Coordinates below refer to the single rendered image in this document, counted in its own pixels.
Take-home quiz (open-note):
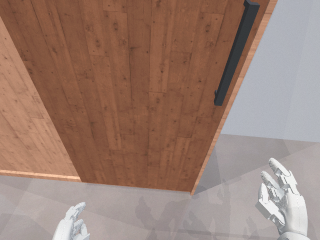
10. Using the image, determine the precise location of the left robot hand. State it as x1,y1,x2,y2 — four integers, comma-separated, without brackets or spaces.
52,202,90,240

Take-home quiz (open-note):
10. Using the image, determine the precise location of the wardrobe door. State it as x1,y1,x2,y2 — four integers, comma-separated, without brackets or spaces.
0,16,79,177
0,0,268,192

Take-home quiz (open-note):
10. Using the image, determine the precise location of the handle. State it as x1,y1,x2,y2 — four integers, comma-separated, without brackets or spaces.
214,0,260,106

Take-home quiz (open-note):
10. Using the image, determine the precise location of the right robot hand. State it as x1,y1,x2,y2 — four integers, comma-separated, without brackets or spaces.
255,158,308,237

